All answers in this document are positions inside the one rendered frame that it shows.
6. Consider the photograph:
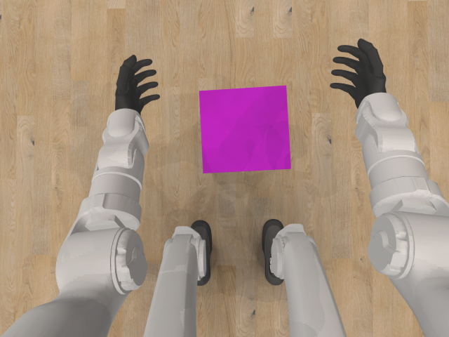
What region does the left robot forearm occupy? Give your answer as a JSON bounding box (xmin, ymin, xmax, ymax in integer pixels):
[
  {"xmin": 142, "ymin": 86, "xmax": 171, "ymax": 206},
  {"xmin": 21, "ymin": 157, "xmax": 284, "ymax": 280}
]
[{"xmin": 55, "ymin": 109, "xmax": 149, "ymax": 288}]

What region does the right robot upper arm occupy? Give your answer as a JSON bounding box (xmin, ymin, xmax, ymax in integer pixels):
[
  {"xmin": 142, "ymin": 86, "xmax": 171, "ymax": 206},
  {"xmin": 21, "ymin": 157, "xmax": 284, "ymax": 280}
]
[{"xmin": 367, "ymin": 211, "xmax": 449, "ymax": 337}]

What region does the carton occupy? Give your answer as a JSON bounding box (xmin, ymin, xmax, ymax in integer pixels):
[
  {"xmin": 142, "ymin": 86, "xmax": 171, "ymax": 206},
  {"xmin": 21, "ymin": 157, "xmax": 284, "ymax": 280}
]
[{"xmin": 199, "ymin": 86, "xmax": 291, "ymax": 173}]

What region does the robot left shin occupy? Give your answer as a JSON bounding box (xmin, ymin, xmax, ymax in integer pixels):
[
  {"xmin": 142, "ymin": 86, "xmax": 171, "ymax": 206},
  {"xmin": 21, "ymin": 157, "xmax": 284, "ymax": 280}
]
[{"xmin": 163, "ymin": 226, "xmax": 202, "ymax": 278}]

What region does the robot left hand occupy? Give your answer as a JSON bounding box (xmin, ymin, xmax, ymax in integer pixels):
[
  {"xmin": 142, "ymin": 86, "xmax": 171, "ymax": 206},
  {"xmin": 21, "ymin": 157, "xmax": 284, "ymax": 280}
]
[{"xmin": 115, "ymin": 55, "xmax": 160, "ymax": 116}]

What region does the right robot forearm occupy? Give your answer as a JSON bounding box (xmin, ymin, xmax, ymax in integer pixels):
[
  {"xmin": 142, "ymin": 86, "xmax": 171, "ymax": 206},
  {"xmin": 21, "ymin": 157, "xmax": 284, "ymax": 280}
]
[{"xmin": 355, "ymin": 93, "xmax": 449, "ymax": 218}]

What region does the robot shin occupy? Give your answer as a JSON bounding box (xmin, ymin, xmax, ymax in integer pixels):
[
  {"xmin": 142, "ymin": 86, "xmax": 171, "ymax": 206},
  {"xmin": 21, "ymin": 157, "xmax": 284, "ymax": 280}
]
[
  {"xmin": 270, "ymin": 224, "xmax": 319, "ymax": 277},
  {"xmin": 163, "ymin": 226, "xmax": 202, "ymax": 278}
]

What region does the left robot upper arm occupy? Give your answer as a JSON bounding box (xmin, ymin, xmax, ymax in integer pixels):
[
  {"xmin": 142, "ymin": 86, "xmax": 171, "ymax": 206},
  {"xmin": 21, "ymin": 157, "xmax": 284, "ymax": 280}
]
[{"xmin": 1, "ymin": 227, "xmax": 147, "ymax": 337}]

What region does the robot right hand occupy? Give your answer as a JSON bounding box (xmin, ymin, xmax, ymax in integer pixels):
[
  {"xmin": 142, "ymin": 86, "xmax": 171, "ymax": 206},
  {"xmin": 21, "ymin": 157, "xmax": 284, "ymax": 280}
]
[{"xmin": 330, "ymin": 39, "xmax": 386, "ymax": 109}]

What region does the robot right shin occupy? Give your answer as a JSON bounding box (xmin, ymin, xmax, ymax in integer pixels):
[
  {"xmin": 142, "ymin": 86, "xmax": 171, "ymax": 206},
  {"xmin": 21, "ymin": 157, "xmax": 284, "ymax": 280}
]
[{"xmin": 270, "ymin": 224, "xmax": 319, "ymax": 277}]

